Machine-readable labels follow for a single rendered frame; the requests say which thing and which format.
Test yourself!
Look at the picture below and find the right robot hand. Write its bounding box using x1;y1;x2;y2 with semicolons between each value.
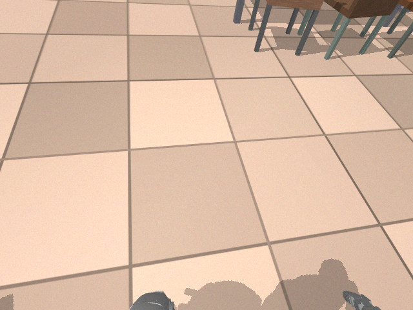
343;291;381;310

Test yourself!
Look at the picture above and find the chair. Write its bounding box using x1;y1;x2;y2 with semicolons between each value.
359;0;413;59
297;0;399;60
248;0;324;56

